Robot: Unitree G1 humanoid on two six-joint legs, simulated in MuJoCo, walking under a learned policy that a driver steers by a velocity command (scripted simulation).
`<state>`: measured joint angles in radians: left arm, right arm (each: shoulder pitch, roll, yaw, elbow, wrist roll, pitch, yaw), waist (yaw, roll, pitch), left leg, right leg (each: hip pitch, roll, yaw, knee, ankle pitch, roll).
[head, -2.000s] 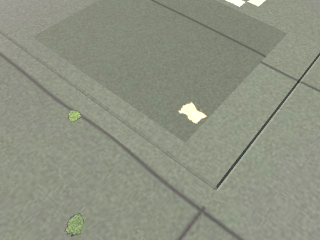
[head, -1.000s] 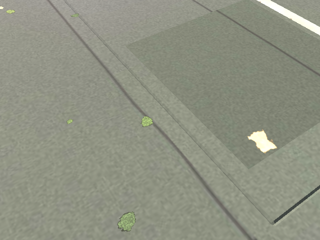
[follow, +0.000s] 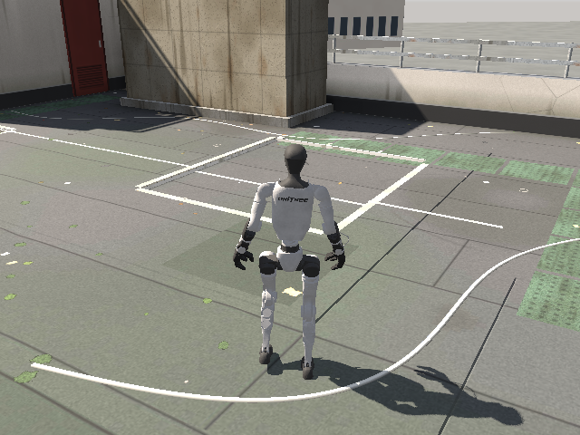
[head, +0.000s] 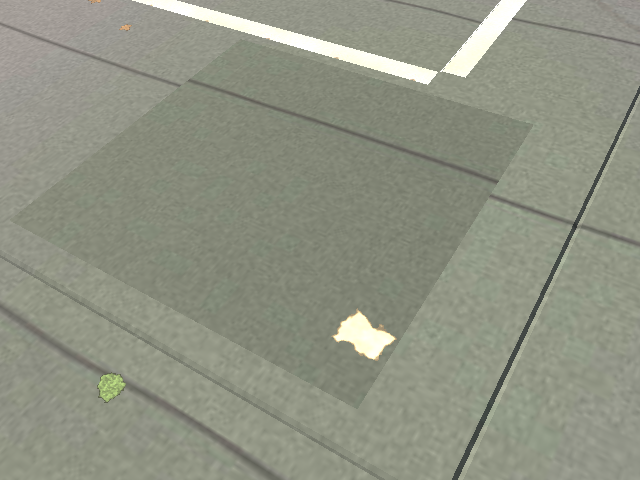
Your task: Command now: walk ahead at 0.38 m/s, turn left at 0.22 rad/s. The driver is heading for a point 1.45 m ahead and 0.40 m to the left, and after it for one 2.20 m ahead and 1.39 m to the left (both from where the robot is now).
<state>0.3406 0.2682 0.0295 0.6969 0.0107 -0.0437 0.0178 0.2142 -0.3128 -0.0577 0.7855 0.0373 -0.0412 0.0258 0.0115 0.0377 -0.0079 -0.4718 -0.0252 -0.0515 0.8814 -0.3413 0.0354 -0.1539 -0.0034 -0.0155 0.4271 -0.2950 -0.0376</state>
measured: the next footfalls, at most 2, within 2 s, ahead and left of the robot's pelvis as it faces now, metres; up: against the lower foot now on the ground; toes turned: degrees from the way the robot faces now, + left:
left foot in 0.34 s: +0.31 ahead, +0.17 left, +0.00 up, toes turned +14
right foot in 0.82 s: +0.65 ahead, +0.08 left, +0.00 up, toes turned +30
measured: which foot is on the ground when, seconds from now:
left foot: up 0.00-0.32, down 0.34-0.84, up 0.86-1.00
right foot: down 0.00-0.36, up 0.38-0.80, down 0.82-1.00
